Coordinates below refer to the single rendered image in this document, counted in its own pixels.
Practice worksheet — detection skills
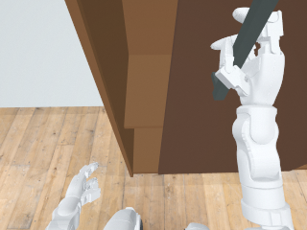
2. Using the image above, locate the robot left hand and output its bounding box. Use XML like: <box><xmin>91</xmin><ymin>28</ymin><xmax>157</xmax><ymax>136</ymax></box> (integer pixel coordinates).
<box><xmin>65</xmin><ymin>162</ymin><xmax>101</xmax><ymax>206</ymax></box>

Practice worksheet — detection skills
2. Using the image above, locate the right robot forearm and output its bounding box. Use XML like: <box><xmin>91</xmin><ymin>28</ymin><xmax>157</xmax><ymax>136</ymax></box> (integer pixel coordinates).
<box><xmin>232</xmin><ymin>104</ymin><xmax>295</xmax><ymax>230</ymax></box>

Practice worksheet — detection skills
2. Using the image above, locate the left robot forearm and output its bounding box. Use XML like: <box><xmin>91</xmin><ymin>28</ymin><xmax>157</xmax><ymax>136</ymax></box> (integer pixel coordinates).
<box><xmin>45</xmin><ymin>196</ymin><xmax>82</xmax><ymax>230</ymax></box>

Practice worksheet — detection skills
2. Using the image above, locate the left robot thigh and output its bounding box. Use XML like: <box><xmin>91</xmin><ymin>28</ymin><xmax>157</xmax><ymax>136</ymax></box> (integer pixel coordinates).
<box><xmin>104</xmin><ymin>209</ymin><xmax>141</xmax><ymax>230</ymax></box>

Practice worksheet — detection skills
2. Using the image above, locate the handle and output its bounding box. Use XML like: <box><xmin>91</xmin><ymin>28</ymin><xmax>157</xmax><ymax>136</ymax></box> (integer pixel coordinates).
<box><xmin>211</xmin><ymin>0</ymin><xmax>279</xmax><ymax>101</ymax></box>

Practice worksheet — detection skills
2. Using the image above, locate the robot right hand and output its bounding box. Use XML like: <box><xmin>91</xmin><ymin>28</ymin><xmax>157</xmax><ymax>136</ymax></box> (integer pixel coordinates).
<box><xmin>210</xmin><ymin>7</ymin><xmax>285</xmax><ymax>105</ymax></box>

